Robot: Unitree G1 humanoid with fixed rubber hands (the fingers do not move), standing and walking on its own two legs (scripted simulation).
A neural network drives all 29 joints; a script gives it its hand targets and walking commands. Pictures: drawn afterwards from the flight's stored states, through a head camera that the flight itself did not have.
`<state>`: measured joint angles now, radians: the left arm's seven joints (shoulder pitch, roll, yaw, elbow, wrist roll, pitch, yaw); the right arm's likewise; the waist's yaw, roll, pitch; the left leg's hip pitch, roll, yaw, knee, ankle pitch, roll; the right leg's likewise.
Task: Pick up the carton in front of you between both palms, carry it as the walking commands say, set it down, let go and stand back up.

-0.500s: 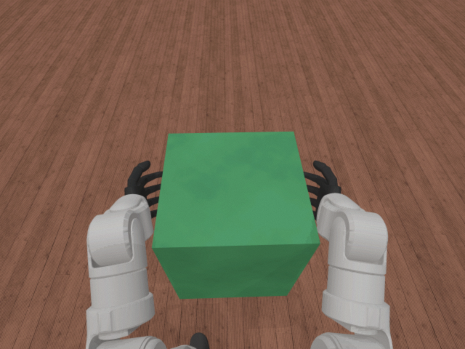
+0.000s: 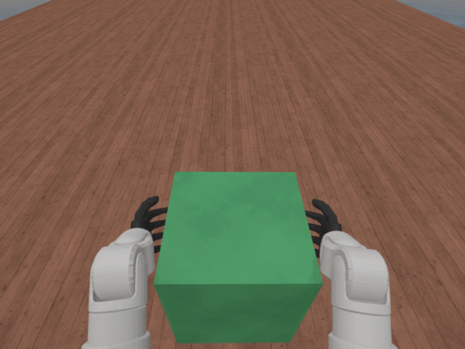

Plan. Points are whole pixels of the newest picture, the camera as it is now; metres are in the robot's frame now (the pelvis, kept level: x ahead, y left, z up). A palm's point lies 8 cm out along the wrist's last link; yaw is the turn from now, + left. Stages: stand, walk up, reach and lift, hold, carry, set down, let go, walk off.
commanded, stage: carry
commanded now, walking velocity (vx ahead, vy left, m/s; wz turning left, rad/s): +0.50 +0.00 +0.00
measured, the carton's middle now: (234, 260) +0.27 +0.00 +0.03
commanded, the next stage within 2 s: none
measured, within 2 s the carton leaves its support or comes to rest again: neither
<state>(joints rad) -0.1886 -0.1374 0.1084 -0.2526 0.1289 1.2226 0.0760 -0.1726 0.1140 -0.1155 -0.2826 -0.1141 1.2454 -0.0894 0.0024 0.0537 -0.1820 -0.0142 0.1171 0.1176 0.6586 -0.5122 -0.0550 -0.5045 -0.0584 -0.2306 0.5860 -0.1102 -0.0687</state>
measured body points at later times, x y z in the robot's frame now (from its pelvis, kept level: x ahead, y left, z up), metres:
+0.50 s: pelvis +0.31 +0.03 +0.01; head +0.28 +0.05 +0.46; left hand +0.59 +0.18 +0.10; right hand +0.58 -0.12 +0.11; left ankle +0.40 +0.12 -0.71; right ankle +0.13 -0.09 -0.68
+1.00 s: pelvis +0.63 -0.01 +0.01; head +0.64 -0.02 +0.46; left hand +0.91 +0.14 +0.07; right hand +0.91 -0.16 +0.06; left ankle +0.43 +0.11 -0.65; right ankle +0.74 -0.09 -0.71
